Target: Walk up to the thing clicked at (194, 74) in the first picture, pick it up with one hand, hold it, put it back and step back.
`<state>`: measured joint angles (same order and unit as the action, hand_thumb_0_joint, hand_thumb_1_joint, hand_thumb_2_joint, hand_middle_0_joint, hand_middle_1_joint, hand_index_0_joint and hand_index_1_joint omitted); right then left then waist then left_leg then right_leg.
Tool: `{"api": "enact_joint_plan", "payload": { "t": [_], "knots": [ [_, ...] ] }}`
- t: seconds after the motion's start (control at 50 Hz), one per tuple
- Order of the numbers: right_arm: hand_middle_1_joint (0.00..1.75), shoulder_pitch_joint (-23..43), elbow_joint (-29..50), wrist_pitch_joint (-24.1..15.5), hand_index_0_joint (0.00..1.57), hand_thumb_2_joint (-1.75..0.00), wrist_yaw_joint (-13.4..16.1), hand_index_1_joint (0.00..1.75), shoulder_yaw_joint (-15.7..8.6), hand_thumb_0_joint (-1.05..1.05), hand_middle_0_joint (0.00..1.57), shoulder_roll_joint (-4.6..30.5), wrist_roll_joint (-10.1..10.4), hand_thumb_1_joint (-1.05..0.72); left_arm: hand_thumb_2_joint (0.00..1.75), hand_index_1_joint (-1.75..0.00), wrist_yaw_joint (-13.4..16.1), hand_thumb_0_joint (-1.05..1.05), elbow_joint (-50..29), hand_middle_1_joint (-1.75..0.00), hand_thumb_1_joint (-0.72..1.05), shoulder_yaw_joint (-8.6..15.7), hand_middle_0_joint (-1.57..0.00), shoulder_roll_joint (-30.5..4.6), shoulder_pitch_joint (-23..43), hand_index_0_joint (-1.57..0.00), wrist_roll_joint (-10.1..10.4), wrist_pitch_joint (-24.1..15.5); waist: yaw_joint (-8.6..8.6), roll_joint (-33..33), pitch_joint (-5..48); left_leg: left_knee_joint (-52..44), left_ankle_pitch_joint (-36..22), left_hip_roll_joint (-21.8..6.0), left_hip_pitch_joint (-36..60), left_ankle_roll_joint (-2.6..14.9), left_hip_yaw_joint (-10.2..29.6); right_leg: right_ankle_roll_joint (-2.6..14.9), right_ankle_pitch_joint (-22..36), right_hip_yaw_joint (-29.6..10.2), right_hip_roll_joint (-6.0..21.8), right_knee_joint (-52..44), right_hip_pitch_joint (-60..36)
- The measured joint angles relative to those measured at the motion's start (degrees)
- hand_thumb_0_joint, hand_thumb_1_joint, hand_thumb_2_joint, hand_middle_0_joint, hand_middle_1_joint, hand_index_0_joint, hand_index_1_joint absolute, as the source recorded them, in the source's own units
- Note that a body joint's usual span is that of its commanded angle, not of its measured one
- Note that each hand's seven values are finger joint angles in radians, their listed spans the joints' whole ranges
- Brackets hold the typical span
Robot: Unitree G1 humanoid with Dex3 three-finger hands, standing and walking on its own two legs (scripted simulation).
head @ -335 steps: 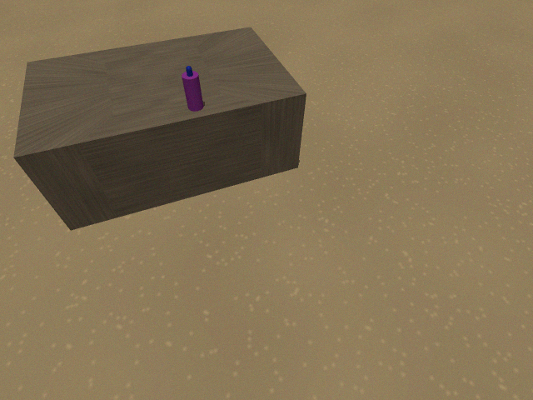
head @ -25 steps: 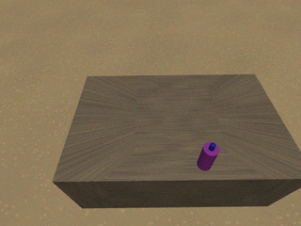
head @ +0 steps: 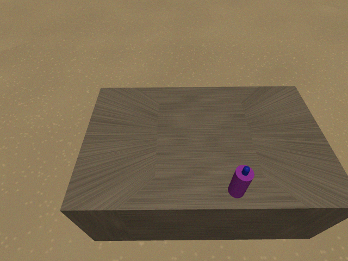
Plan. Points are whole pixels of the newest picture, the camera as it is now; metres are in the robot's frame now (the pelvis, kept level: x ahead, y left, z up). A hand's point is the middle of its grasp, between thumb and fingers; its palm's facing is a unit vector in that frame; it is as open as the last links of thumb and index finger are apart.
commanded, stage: stand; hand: right
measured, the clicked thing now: (241, 180) +0.43 -0.23 -0.24
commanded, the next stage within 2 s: go down in 0.28 s
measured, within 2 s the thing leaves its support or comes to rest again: neither
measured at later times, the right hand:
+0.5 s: hand out of the picture +0.10 -0.24 -0.16, palm faces +0.03 +0.95 -0.31, open 8.3 cm
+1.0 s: hand (300, 258) +0.16 -0.29 -0.12, palm faces +0.17 +0.94 -0.31, open 17.1 cm
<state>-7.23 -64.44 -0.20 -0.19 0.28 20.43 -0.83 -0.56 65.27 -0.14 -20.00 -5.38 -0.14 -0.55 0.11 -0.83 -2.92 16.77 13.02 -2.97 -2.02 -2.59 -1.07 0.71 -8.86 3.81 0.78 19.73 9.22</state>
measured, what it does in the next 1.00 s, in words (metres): stands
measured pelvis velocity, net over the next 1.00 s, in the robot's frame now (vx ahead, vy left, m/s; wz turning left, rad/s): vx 0.00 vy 0.02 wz -0.02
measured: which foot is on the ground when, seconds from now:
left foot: down 0.00-1.00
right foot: down 0.00-1.00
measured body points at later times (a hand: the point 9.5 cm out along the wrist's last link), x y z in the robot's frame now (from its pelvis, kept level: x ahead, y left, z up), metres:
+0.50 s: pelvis -0.01 +0.00 -0.01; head +0.03 -0.01 +0.44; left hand +0.12 +0.29 -0.12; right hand +0.10 -0.29 -0.14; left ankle -0.04 +0.15 -0.75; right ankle +0.02 -0.11 -0.75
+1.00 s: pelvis +0.00 +0.02 -0.02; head +0.05 +0.01 +0.43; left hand +0.16 +0.27 -0.10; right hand +0.15 -0.34 -0.10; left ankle -0.04 +0.15 -0.75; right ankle +0.02 -0.11 -0.75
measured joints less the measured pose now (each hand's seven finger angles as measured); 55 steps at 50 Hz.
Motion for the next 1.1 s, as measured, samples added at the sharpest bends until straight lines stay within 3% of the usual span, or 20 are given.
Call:
{"api": "enact_joint_plan", "payload": {
  "t": [0.4,0.48,0.54,0.6,0.66,0.78,0.92,1.1],
  "knots": [
    [0.3,-0.1,0.1,0.0,0.21,-0.89,0.0,0.29,0.0,0.0,0.2,-0.1,0.0,-0.9,0.9,-0.3,0.0,0.0,0.0,-0.29,0.9,0.1,-0.2,0.0,0.1,-0.2,0.0,-0.1,-0.03,-0.1,0.0,-0.3,-0.2,0.0,0.3,-0.01,0.0,0.01,0.0,0.0,0.0,0.1,-0.1],
    [0.24,1.1,7.8,-0.7,0.16,-0.82,1.1,0.23,-0.3,0.01,0.16,-1.2,3.3,-0.83,0.83,-0.24,1.5,0.01,-8.9,-0.23,0.83,1.2,-0.15,0.8,0.0,-0.15,3.7,-3.0,-0.08,0.5,-1.9,5.6,1.8,0.2,-5.1,0.28,0.0,0.09,-1.4,-0.3,0.4,4.8,4.9],
    [0.18,6.4,7.8,0.8,0.13,-0.7,1.2,0.17,-2.4,0.01,0.12,-1.9,2.8,-0.71,0.71,-0.17,2.5,0.01,-12.6,-0.17,0.71,3.3,-0.11,1.7,2.4,-0.11,4.0,-4.3,0.09,1.1,-1.8,10.0,3.1,0.4,-10.5,0.25,-0.4,0.08,-2.1,-0.8,0.6,8.6,10.2],
    [0.13,10.5,8.0,4.0,0.1,-0.54,0.4,0.13,-5.4,0.01,0.1,-1.6,1.3,-0.54,0.55,-0.12,2.9,0.01,-16.4,-0.11,0.54,5.0,-0.08,2.7,3.4,-0.08,2.7,-4.2,0.17,1.1,-0.5,13.1,4.1,0.7,-14.7,0.55,-0.7,-0.09,-2.8,-1.3,1.0,11.4,14.4],
    [0.1,9.0,12.9,7.6,0.09,-0.4,-1.3,0.09,-7.7,0.01,0.08,-0.5,0.8,-0.36,0.4,-0.08,2.6,0.01,-21.0,-0.08,0.36,5.3,-0.06,3.5,0.8,-0.07,2.1,-4.4,0.37,0.7,1.2,13.5,4.5,1.0,-15.5,0.85,-0.7,-0.36,-3.3,-1.4,1.3,12.0,15.3],
    [0.07,2.8,21.4,13.6,0.07,-0.2,-3.7,0.06,-9.7,0.0,0.07,2.5,0.7,0.01,0.19,-0.04,2.2,0.0,-26.4,-0.05,0.0,4.4,-0.04,4.0,-5.6,-0.06,2.1,-2.9,0.68,0.7,3.7,13.9,5.7,1.5,-15.3,1.29,-1.1,-0.79,-4.9,-1.8,1.8,13.3,15.6],
    [0.06,-0.2,25.6,12.0,0.06,-0.09,-6.7,0.05,-14.1,0.0,0.05,4.0,2.2,0.35,0.09,-0.05,4.3,0.0,-32.6,-0.05,-0.34,2.6,-0.05,5.0,-8.7,-0.06,1.9,-4.5,0.67,0.9,3.3,16.3,7.6,1.5,-16.2,1.47,-1.5,-1.09,-6.4,-2.3,1.9,15.5,16.6],
    [0.06,-1.6,27.5,9.5,0.06,-0.05,-11.7,0.05,-18.4,-0.01,0.05,5.9,2.6,0.49,0.07,-0.06,5.7,-0.01,-37.8,-0.05,-0.5,0.7,-0.05,5.5,-11.6,-0.05,1.0,-6.5,0.24,0.1,5.1,18.3,9.7,1.4,-16.3,1.67,-1.8,-1.43,-8.3,-2.7,1.8,17.6,17.0]
  ]
}}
